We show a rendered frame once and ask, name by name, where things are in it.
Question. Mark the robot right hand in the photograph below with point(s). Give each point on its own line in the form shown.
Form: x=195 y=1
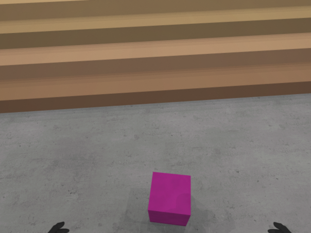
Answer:
x=282 y=228

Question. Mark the carton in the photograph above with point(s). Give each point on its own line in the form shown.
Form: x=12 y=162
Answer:
x=170 y=199

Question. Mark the robot left hand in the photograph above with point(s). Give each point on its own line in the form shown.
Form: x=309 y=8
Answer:
x=57 y=228

